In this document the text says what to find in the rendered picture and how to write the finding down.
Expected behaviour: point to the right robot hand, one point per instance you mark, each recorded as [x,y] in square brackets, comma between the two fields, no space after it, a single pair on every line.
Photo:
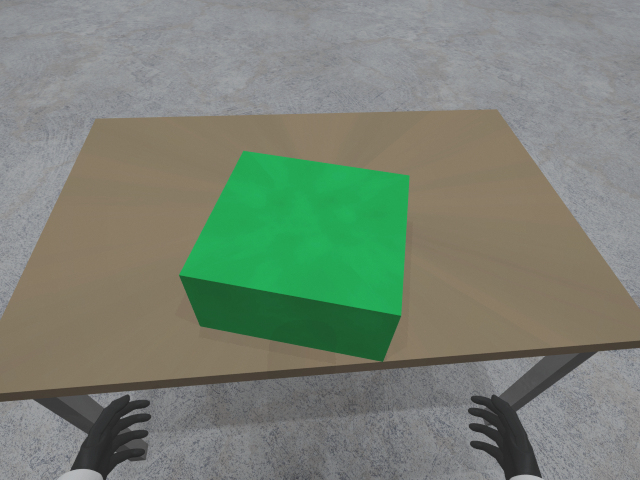
[515,454]

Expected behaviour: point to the carton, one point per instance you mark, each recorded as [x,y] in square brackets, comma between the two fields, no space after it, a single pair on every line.
[305,253]

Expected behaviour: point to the left robot hand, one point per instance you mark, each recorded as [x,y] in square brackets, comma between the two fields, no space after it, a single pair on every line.
[97,452]

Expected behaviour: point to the table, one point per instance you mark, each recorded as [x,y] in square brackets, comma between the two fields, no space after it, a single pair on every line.
[496,266]

